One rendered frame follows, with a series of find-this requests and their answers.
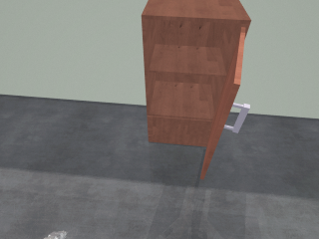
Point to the cupboard door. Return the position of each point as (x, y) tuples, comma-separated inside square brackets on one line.
[(227, 96)]

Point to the handle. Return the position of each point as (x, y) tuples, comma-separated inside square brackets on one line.
[(241, 117)]

